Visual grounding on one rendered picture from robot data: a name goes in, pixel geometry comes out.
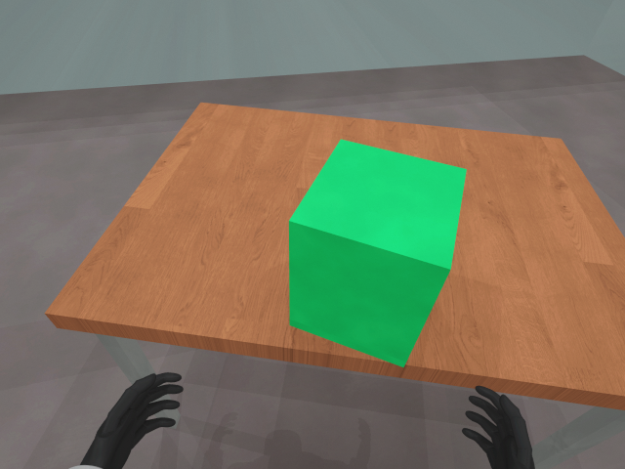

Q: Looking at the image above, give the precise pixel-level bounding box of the carton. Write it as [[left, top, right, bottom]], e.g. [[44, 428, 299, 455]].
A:
[[289, 140, 467, 367]]

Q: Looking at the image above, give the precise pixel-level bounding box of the table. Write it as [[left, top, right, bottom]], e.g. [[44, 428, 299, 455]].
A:
[[45, 103, 625, 469]]

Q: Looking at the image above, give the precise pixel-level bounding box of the robot right hand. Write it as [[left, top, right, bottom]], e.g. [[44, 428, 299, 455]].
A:
[[462, 386, 535, 469]]

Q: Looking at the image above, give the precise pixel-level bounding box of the robot left hand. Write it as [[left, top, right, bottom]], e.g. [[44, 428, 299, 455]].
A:
[[80, 372, 184, 469]]

